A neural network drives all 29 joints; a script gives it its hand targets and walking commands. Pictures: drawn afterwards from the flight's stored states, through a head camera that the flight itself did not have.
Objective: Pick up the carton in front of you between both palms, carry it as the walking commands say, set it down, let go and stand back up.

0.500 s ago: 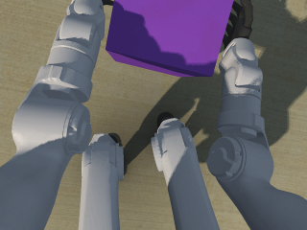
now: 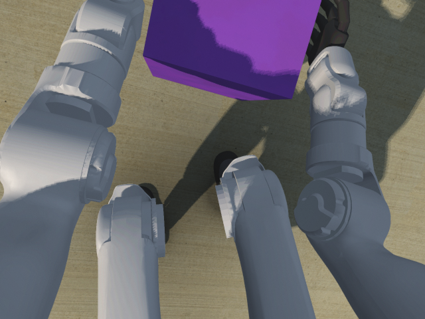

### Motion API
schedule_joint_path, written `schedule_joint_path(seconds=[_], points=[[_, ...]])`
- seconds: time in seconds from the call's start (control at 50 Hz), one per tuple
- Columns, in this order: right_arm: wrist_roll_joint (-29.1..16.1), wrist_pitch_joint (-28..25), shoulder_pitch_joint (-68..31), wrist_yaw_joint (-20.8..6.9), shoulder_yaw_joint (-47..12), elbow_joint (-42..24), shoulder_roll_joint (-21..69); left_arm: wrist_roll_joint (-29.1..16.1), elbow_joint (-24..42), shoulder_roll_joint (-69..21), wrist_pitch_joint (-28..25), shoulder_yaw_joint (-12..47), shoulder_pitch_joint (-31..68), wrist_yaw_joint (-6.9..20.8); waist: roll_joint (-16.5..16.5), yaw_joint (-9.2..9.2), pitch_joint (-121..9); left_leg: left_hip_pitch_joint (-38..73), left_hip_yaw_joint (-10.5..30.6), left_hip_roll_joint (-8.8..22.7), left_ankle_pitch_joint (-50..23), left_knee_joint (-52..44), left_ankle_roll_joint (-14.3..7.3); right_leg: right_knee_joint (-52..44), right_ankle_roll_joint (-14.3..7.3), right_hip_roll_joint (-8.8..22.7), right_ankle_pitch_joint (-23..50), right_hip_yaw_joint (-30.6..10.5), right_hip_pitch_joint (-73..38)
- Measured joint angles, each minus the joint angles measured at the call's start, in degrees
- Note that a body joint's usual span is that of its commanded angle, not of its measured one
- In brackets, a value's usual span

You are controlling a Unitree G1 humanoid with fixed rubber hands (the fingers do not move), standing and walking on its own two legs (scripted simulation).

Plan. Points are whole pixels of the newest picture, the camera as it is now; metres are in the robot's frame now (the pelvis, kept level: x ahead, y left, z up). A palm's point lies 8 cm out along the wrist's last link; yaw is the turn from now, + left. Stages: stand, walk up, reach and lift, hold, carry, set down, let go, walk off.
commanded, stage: set down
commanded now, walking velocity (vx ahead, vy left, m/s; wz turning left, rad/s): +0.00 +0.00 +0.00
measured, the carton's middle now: (221, 27) +0.52 -0.13 -0.26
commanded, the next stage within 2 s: none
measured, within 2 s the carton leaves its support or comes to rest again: rests again in 0.14 s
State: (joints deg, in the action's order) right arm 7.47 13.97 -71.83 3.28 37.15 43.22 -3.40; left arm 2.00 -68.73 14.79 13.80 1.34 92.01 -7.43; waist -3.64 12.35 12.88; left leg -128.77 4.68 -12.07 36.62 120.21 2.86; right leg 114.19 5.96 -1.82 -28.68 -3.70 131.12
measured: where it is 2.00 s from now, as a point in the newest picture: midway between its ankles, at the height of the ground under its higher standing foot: (187, 219)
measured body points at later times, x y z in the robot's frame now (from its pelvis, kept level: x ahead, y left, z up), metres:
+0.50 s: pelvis -0.01 +0.01 -0.02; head +0.36 -0.02 +0.22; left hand +0.58 +0.01 -0.20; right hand +0.46 -0.28 -0.20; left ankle +0.08 +0.11 -0.37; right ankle +0.12 -0.14 -0.37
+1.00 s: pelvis -0.01 +0.00 -0.02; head +0.38 -0.02 +0.19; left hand +0.60 +0.03 -0.23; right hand +0.45 -0.31 -0.22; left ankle +0.08 +0.11 -0.37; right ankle +0.12 -0.14 -0.37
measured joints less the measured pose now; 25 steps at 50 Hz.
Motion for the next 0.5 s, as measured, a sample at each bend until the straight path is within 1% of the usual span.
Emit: schedule_joint_path(seconds=[0.08,0.2,0.26,0.5], points=[[0.55,-0.30,-0.23,-0.62,-0.04,0.83,-0.27,-0.05,-0.84,0.13,-0.30,-0.13,0.50,0.06,-0.41,-0.05,1.47,0.16,-0.62,0.21,-0.35,0.34,-0.63,0.23,0.18,0.48,0.21,-0.10,-0.43],[0.42,-0.48,-2.03,-1.26,-1.43,3.29,-1.94,-1.63,-1.88,1.05,-1.07,1.23,1.31,-0.04,-0.49,0.38,4.33,0.75,-1.23,0.58,-0.48,1.41,-1.29,1.09,0.21,1.15,0.23,0.07,-1.32],[0.18,-0.63,-2.58,-1.63,-1.42,4.25,-2.86,-2.03,-2.19,1.03,-1.33,1.47,1.87,0.40,-0.34,0.26,5.13,0.91,-1.40,0.86,-0.33,2.15,-1.49,1.72,0.13,1.33,0.18,0.24,-1.51],[1.86,-2.05,-4.63,-4.05,-0.14,7.99,-3.62,0.70,-3.54,2.04,-2.32,-1.71,2.62,3.16,0.36,0.63,6.97,1.02,-1.53,1.81,-0.31,4.41,-2.02,3.36,-0.17,1.69,0.45,1.04,-1.90]])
